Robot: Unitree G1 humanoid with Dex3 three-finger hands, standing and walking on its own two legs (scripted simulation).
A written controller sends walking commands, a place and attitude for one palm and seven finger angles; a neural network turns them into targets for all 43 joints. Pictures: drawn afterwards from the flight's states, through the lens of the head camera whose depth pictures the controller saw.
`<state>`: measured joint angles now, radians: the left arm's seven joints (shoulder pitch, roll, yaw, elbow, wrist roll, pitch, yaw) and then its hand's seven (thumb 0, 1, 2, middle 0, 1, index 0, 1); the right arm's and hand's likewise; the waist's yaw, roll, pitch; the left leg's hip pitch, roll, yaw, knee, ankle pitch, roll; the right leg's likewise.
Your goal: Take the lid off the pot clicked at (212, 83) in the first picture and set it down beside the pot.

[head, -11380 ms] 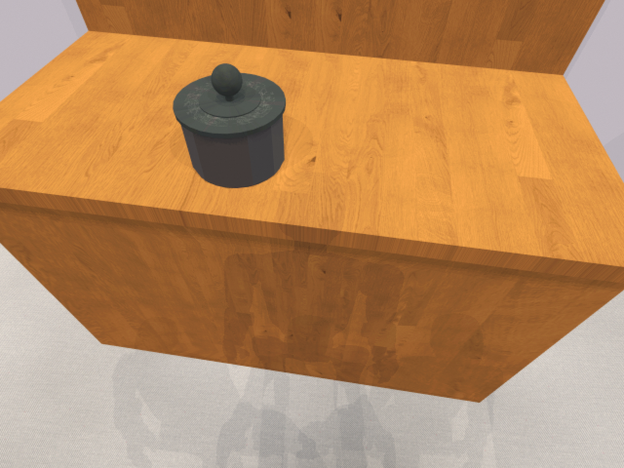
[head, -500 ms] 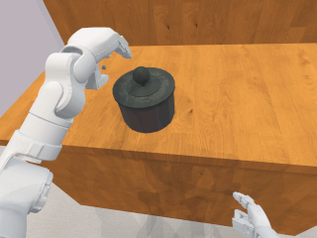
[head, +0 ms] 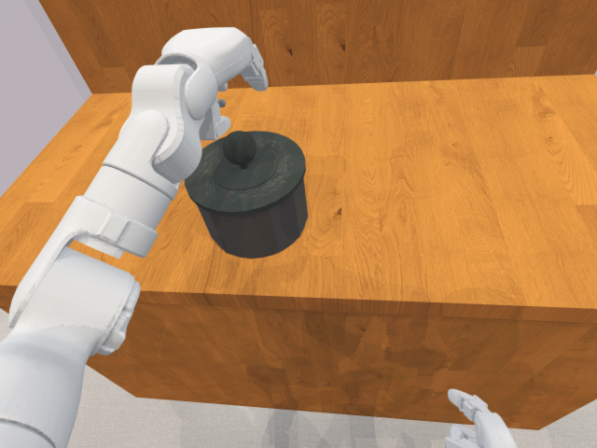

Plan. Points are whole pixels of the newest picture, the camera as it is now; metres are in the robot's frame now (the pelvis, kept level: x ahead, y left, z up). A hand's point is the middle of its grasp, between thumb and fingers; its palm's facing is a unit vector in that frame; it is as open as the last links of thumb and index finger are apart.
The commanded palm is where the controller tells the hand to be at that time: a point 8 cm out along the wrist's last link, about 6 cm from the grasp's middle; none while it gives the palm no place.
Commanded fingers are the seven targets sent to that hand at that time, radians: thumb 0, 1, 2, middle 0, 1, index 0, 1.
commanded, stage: move the open hand above the knob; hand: left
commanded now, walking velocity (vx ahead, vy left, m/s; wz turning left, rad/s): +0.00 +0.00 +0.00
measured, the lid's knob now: (239, 148) +0.48 +0.09 +0.17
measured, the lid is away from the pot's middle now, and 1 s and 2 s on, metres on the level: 0.00 0.00 0.00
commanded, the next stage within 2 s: lower the open fingers around the knob in 1.24 s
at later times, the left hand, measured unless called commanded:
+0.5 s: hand (223, 102) +0.45 +0.08 +0.25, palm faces -0.06 -0.01 -1.00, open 9.9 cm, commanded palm +0.41 +0.10 +0.31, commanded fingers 0.00 -0.37 1.68 -0.88 -0.08 -0.88 -0.08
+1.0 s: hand (223, 101) +0.45 +0.08 +0.26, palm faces -0.05 -0.01 -1.00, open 9.9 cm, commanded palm +0.41 +0.10 +0.31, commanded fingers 0.00 -0.37 1.68 -0.88 -0.08 -0.88 -0.08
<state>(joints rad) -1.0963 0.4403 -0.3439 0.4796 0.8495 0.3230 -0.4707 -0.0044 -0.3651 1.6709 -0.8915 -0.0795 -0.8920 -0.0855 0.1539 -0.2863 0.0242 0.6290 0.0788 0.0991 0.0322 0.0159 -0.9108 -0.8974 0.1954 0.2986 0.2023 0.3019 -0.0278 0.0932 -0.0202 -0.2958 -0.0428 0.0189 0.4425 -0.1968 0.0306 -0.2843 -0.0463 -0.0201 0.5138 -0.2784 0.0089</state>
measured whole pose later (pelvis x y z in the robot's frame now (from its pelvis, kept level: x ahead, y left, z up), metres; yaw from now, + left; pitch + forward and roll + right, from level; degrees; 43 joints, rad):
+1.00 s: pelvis +0.00 +0.00 +0.00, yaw +0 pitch +3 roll +1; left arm -1.06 0.42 -0.33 0.43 0.85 0.33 -0.45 0.00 -0.36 1.67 -0.89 -0.08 -0.89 -0.09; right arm 0.13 -0.27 0.03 0.62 0.08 0.13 0.04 0.02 -0.91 -0.90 0.20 0.30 0.20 0.30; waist -0.02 0.10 -0.03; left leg -0.28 -0.05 0.02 0.44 -0.20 0.03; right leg -0.27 -0.05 -0.01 0.51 -0.28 0.01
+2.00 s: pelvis +0.01 +0.00 +0.00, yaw +0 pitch +3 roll +1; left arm -0.95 0.40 -0.35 0.39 0.84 0.31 -0.45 0.00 -0.36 1.67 -0.89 -0.08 -0.89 -0.09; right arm 0.13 -0.28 0.02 0.61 0.08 0.14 0.05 0.02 -0.91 -0.90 0.19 0.30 0.20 0.30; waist -0.02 0.10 -0.01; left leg -0.28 -0.04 0.02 0.44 -0.21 0.03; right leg -0.26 -0.04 -0.02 0.50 -0.28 0.01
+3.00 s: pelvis +0.01 +0.00 +0.00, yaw +1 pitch +2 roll +1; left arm -0.91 0.36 -0.39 0.43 0.85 0.33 -0.40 0.00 -0.20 1.41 -0.86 -0.07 -0.90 -0.09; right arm 0.13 -0.27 0.01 0.62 0.08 0.16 0.06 0.02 -0.91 -0.90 0.19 0.30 0.20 0.30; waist -0.02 0.10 -0.02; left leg -0.28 -0.04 0.00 0.46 -0.22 0.03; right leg -0.26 -0.04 -0.03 0.50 -0.29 0.01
